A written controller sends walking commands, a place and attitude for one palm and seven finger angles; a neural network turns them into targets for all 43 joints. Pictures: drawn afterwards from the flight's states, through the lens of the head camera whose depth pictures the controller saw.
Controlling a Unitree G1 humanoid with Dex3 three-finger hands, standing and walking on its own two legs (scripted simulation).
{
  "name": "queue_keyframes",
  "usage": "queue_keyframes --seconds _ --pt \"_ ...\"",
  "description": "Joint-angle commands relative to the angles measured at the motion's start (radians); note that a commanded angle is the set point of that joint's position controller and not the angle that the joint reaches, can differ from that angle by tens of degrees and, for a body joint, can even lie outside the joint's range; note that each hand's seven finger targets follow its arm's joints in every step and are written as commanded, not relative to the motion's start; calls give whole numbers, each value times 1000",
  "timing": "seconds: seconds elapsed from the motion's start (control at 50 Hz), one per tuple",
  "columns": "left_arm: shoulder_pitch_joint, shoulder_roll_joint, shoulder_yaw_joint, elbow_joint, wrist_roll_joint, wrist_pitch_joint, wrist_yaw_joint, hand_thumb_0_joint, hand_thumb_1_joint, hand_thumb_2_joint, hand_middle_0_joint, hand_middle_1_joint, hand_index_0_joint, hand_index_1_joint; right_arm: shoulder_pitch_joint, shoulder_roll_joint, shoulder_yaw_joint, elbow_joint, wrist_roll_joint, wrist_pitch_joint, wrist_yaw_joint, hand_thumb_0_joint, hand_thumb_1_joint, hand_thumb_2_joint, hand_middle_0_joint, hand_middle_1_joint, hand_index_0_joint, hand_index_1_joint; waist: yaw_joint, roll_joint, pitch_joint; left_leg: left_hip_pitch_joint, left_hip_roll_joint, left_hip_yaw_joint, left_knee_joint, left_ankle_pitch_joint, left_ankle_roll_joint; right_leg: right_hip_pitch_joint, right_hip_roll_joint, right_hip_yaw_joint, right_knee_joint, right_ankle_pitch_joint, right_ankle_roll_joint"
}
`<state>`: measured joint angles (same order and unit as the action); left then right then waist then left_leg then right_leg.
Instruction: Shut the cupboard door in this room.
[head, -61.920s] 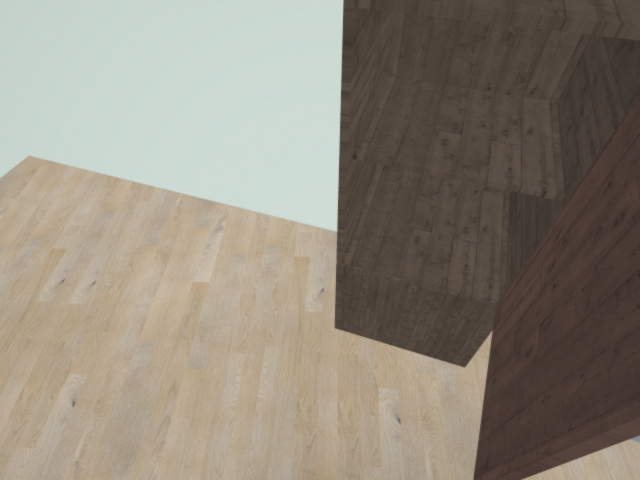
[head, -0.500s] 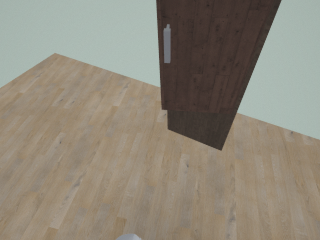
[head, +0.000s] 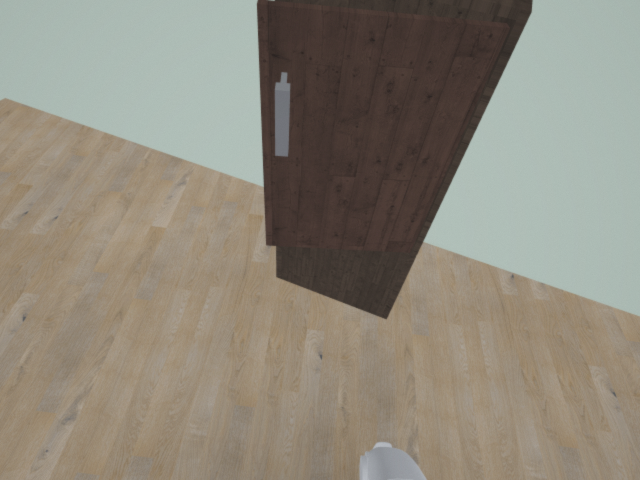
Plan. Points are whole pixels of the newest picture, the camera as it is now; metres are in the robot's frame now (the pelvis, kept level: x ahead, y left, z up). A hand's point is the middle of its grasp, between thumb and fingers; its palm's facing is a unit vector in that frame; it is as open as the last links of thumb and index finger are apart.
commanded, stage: take the last steps up to it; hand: left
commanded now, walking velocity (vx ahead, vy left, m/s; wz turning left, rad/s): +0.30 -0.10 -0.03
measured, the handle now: (283, 114) +0.69 +0.09 +0.07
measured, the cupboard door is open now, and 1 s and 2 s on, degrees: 21 21 21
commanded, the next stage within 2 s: come to a stop and stand still in 0.36 s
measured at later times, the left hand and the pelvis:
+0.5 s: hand (262, 446) +0.20 +0.08 -0.18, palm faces +0.06 -0.99 -0.16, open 7.3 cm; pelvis +0.18 -0.09 -0.01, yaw +2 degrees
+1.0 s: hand (241, 434) +0.21 +0.11 -0.18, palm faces +0.03 -0.96 -0.29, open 7.4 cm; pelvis +0.20 -0.10 -0.01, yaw +1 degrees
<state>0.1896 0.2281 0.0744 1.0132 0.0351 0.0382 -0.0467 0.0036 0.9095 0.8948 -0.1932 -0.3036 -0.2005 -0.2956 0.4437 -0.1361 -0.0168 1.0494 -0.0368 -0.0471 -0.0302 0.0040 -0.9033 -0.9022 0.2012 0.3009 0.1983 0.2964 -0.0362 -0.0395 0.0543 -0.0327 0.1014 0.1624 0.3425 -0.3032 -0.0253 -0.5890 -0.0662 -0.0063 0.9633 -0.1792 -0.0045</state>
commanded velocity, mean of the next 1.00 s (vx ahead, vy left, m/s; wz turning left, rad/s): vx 0.00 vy -0.01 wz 0.03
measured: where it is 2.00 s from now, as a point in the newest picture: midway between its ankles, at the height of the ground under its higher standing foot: outside the picture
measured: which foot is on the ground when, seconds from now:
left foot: down 0.00-0.16, up 0.18-0.54, down 0.56-1.00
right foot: up 0.00-0.14, down 0.16-1.00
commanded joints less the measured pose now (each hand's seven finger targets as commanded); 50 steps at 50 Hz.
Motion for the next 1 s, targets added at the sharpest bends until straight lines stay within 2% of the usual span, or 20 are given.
queue_keyframes --seconds 0.0,0.06,0.1,0.12,0.14,0.16,0.2,0.26,0.3,0.46,0.5,0.54,0.58,0.62,0.68,0.78,0.82,0.88,0.92,0.98 --pt "-134 -13 -20 -86 -11 -38 0 0 900 900 -200 -300 -200 -300 80 -184 -51 -14 -5 -6 -4 0 -900 -900 200 300 200 300 -31 234 89 -23 205 -79 -116 374 138 2 -1 -65 -212 8 -13" --pt "-90 11 -12 -65 -15 -52 9 0 900 900 -200 -300 -200 -300 54 -203 -61 -4 -3 1 0 0 -900 -900 200 300 200 300 0 214 69 -44 230 -80 -48 487 134 159 30 -88 -314 -39 -46" --pt "123 45 5 9 -12 -69 16 0 900 900 -200 -300 -200 -300 15 -205 -60 -5 6 5 3 0 -900 -900 200 300 200 300 100 137 -41 -100 170 -24 172 557 93 456 80 -112 -425 26 -64" --pt "275 108 23 59 -7 -84 25 0 900 900 -200 -300 -200 -300 8 -182 -57 -6 19 2 13 0 -900 -900 200 300 200 300 166 23 -142 -232 92 19 403 411 60 687 11 -13 -483 -6 -90" --pt "374 207 47 92 -3 -93 41 0 900 900 -200 -300 -200 -300 49 -83 -38 -24 36 -1 21 0 -900 -900 200 300 200 300 179 -286 -257 -479 -85 16 727 -243 28 875 -264 385 -596 -24 -184" --pt "341 231 46 81 -24 -87 51 0 900 900 -200 -300 -200 -300 -4 -105 -38 -54 39 10 18 0 -900 -900 200 300 200 300 153 -247 -214 -520 -78 -124 910 -330 60 746 -326 499 -709 -28 -209" --pt "149 142 24 39 -19 -81 58 0 900 900 -200 -300 -200 -300 -51 -95 -48 -36 28 10 18 0 -900 -900 200 300 200 300 91 -167 -92 -565 -9 -165 995 -169 65 556 -282 392 -743 -170 -211" --pt "29 39 -8 13 -14 -93 66 0 900 900 -200 -300 -200 -300 -36 -61 -43 -8 10 25 17 0 -900 -900 200 300 200 300 3 -34 -38 -444 22 -163 854 -73 44 356 -207 150 -753 30 -180" --pt "28 13 -15 19 -12 -102 66 0 900 900 -200 -300 -200 -300 -7 -40 -37 5 6 38 18 0 -900 -900 200 300 200 300 -25 -48 -42 -408 12 -138 741 -50 28 323 -180 69 -762 102 -175" --pt "103 17 -30 73 -18 -112 67 0 900 900 -200 -300 -200 -300 -171 -36 -18 -17 17 16 19 0 -900 -900 200 300 200 300 15 5 -23 -324 -34 -96 275 35 10 469 -180 65 -681 399 -186" --pt "103 1 -42 87 -30 -108 77 0 900 900 -200 -300 -200 -300 -129 -54 -5 9 19 7 12 0 -900 -900 200 300 200 300 -3 61 -78 -140 -32 -140 99 388 16 451 -114 5 -564 493 -101" --pt "148 -30 -56 90 -40 -92 95 0 900 900 -200 -300 -200 -300 -116 -126 -8 14 23 4 -9 0 -900 -900 200 300 200 300 15 130 -142 -4 101 -232 176 928 95 413 -42 -23 -548 300 -9" --pt "165 -32 -56 90 -23 -67 110 0 900 900 -200 -300 -200 -300 -147 -135 -15 11 28 26 -18 0 -900 -900 200 300 200 300 19 135 -44 -49 112 -223 169 930 113 390 -34 -3 -566 221 -2" --pt "170 0 -48 89 -25 -51 111 0 900 900 -200 -300 -200 -300 -175 -126 -13 -1 36 41 -30 0 -900 -900 200 300 200 300 25 189 -44 -48 94 -236 153 934 115 408 -43 1 -550 256 -5" --pt "162 25 -32 61 -25 -40 109 0 900 900 -200 -300 -200 -300 -169 -168 -36 -20 33 60 -32 0 -900 -900 200 300 200 300 20 152 -113 2 121 -253 160 1007 125 404 -33 -17 -483 243 -10" --pt "165 15 -22 20 -16 -19 98 0 900 900 -200 -300 -200 -300 -206 -200 -59 -52 26 73 -30 0 -900 -900 200 300 200 300 41 89 -163 -55 170 -314 116 768 170 399 3 -3 -420 -12 -19" --pt "174 22 -18 11 -9 -12 96 0 900 900 -200 -300 -200 -300 -230 -195 -58 -61 25 77 -28 0 -900 -900 200 300 200 300 49 63 -153 -132 145 -301 122 578 152 427 -11 31 -469 65 -31" --pt "146 66 -19 5 -5 -21 94 0 900 900 -200 -300 -200 -300 -229 -130 -46 -57 28 84 -9 0 -900 -900 200 300 200 300 38 -127 -117 -235 -26 -161 223 162 57 458 -166 174 -614 205 -107" --pt "89 73 -32 2 -12 -33 93 0 900 900 -200 -300 -200 -300 -245 -104 -34 -36 26 94 5 0 -900 -900 200 300 200 300 27 -123 -47 -224 -54 -160 295 -73 24 353 -226 190 -686 115 -176" --pt "47 69 -46 19 -20 -42 87 0 900 900 -200 -300 -200 -300 -198 -89 -17 15 19 87 11 0 -900 -900 200 300 200 300 4 -35 36 -160 -34 -176 193 78 29 271 -163 149 -719 -122 -140"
